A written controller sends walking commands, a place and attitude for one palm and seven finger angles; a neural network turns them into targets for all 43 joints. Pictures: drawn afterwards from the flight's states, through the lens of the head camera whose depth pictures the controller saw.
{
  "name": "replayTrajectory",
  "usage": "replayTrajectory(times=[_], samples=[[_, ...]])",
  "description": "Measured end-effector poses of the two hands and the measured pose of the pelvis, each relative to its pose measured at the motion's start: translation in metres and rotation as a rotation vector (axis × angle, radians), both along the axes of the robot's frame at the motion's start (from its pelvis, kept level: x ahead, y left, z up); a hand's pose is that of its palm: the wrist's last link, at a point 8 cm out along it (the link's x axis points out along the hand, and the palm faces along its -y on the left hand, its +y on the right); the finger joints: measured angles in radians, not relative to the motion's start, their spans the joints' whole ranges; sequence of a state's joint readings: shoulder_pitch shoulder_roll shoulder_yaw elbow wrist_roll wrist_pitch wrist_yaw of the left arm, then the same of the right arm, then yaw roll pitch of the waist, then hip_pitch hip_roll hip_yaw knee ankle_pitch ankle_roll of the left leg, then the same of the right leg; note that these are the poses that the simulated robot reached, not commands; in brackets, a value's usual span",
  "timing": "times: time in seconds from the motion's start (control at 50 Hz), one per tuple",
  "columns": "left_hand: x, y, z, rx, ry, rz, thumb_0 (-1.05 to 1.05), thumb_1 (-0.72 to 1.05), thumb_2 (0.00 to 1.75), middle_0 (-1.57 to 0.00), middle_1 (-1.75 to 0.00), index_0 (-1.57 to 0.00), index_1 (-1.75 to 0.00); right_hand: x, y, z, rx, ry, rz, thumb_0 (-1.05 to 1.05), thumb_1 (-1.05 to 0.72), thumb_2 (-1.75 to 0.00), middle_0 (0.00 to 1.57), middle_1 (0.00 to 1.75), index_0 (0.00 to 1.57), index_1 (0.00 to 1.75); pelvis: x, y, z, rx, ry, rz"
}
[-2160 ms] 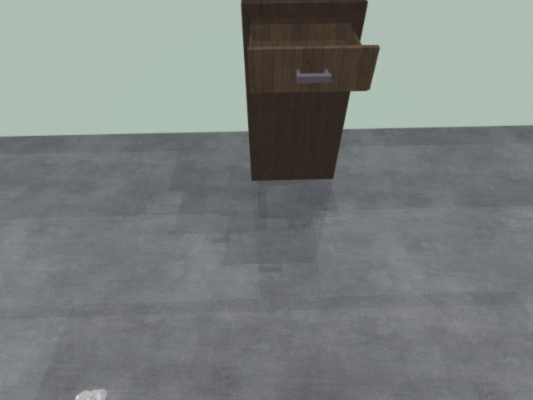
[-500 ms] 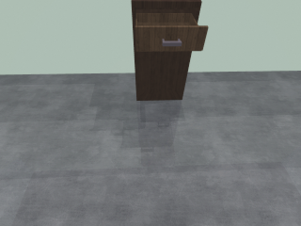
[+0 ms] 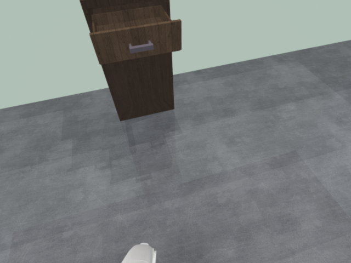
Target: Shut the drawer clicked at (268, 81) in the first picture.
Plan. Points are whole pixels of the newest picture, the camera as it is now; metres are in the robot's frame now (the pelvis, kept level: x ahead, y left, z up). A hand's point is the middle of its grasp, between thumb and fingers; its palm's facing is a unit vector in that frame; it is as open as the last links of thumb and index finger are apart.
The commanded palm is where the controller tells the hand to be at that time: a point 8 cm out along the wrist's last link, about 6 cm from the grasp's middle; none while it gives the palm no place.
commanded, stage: walk to a spot facing it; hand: left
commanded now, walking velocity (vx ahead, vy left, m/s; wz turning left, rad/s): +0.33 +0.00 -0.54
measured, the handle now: (140, 46) +0.97 +0.26 -0.01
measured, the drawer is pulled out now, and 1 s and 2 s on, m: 0.29 0.29 0.29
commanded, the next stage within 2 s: turn to face it in 1.66 s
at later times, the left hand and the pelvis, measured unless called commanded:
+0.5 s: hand (104, 199) +0.31 +0.27 -0.18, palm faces -0.24 -0.95 -0.22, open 7.4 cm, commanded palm none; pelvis +0.19 +0.07 -0.01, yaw -20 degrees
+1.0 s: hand (178, 138) +0.57 +0.06 -0.18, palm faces -0.59 -0.79 -0.20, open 7.3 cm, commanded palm none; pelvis +0.38 -0.03 -0.01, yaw -36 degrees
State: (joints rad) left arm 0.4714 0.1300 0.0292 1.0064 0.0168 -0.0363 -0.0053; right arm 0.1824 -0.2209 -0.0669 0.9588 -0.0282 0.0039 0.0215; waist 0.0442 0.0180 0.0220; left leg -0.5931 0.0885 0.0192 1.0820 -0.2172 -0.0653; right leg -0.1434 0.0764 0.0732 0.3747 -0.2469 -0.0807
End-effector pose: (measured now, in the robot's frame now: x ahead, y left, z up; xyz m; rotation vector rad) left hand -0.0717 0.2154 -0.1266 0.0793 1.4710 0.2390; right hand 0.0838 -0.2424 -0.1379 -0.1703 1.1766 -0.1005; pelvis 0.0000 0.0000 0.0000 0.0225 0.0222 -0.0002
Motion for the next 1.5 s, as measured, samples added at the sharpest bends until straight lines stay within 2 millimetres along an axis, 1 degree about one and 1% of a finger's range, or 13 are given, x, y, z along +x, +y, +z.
replayTrajectory(times=[0.14,0.28,0.34,0.44,0.6,0.7,0.78,0.84,0.92,1.08,1.24,1.36,1.5], samples=[[0.042,0.026,-0.002,0.006,0.032,-0.034,0.01,0.9,0.9,-0.2,-0.3,-0.2,-0.3,0.064,0.021,0.008,-0.002,-0.071,-0.031,0.01,-0.91,-0.9,0.2,0.3,0.19,0.3,0.045,0.021,-0.001,-0.01,0.011,-0.07],[0.121,0.082,-0.03,0.01,0.048,-0.107,0.01,0.9,0.9,-0.2,-0.3,-0.2,-0.3,0.151,0.06,0.011,-0.027,-0.238,-0.062,0.01,-0.91,-0.9,0.2,0.3,0.19,0.3,0.11,0.058,-0.023,-0.042,0.012,-0.172],[0.18,0.104,-0.041,0.014,0.025,-0.186,0.01,0.9,0.9,-0.2,-0.3,-0.2,-0.3,0.152,0.069,0.013,-0.045,-0.254,-0.125,0.01,-0.91,-0.9,0.2,0.3,0.2,0.3,0.131,0.066,-0.026,-0.023,-0.012,-0.231],[0.311,0.113,-0.028,0.015,-0.136,-0.32,0.01,0.91,0.9,-0.2,-0.3,-0.2,-0.3,0.109,0.081,0.011,-0.048,-0.105,-0.273,0.0,-0.91,-0.9,0.2,0.3,0.2,0.3,0.17,0.073,-0.012,-0.021,-0.014,-0.307],[0.493,0.055,-0.009,-0.035,-0.33,-0.549,0.01,0.91,0.9,-0.19,-0.3,-0.19,-0.3,0.024,0.088,0.01,-0.072,0.188,-0.513,0.0,-0.93,-0.9,0.2,0.3,0.2,0.3,0.232,0.067,-0.006,-0.023,-0.007,-0.409],[0.581,-0.02,-0.011,-0.098,-0.385,-0.696,0.01,0.91,0.9,-0.19,-0.3,-0.19,-0.3,-0.006,0.109,0.008,-0.017,0.36,-0.631,0.0,-0.92,-0.9,0.2,0.3,0.19,0.3,0.272,0.047,-0.014,-0.031,-0.009,-0.468],[0.636,-0.087,-0.019,-0.143,-0.438,-0.795,0.01,0.91,0.9,-0.19,-0.3,-0.19,-0.3,-0.007,0.119,-0.001,0.055,0.465,-0.71,0.01,-0.92,-0.9,0.2,0.3,0.19,0.3,0.305,0.017,-0.027,-0.038,-0.01,-0.514],[0.659,-0.119,-0.027,-0.159,-0.478,-0.814,0.0,0.91,0.9,-0.2,-0.3,-0.2,-0.3,0.013,0.11,-0.014,0.097,0.477,-0.756,0.01,-0.91,-0.9,0.2,0.3,0.19,0.3,0.327,-0.006,-0.038,-0.03,-0.02,-0.545],[0.661,-0.126,-0.026,-0.138,-0.397,-0.827,0.0,0.91,0.9,-0.2,-0.3,-0.2,-0.3,0.082,0.069,-0.019,0.076,0.324,-0.773,0.01,-0.91,-0.9,0.2,0.3,0.19,0.3,0.352,-0.022,-0.027,-0.046,-0.026,-0.588],[0.68,-0.095,-0.014,-0.045,-0.278,-0.794,-0.01,0.93,0.9,-0.2,-0.3,-0.2,-0.3,0.239,-0.019,-0.002,-0.009,-0.027,-0.717,0.01,-0.92,-0.9,0.2,0.3,0.19,0.3,0.41,-0.04,-0.01,-0.04,-0.001,-0.657],[0.72,-0.06,-0.032,-0.02,-0.17,-0.733,0.0,0.91,0.9,-0.2,-0.3,-0.2,-0.3,0.361,-0.07,0.017,-0.125,-0.186,-0.641,0.01,-0.92,-0.9,0.2,0.3,0.19,0.3,0.489,-0.045,-0.019,-0.058,0.007,-0.727],[0.768,-0.074,-0.037,-0.033,-0.079,-0.825,0.01,0.91,0.9,-0.2,-0.3,-0.2,-0.3,0.379,-0.064,0.029,-0.158,-0.187,-0.726,0.0,-0.91,-0.9,0.2,0.3,0.2,0.3,0.527,-0.051,-0.014,-0.056,-0.007,-0.833],[0.834,-0.143,-0.027,-0.089,-0.131,-0.957,0.01,0.91,0.9,-0.2,-0.3,-0.2,-0.3,0.333,-0.027,0.022,-0.107,-0.013,-0.93,-0.01,-0.93,-0.9,0.21,0.3,0.2,0.3,0.553,-0.063,-0.003,-0.068,0.003,-0.923]])
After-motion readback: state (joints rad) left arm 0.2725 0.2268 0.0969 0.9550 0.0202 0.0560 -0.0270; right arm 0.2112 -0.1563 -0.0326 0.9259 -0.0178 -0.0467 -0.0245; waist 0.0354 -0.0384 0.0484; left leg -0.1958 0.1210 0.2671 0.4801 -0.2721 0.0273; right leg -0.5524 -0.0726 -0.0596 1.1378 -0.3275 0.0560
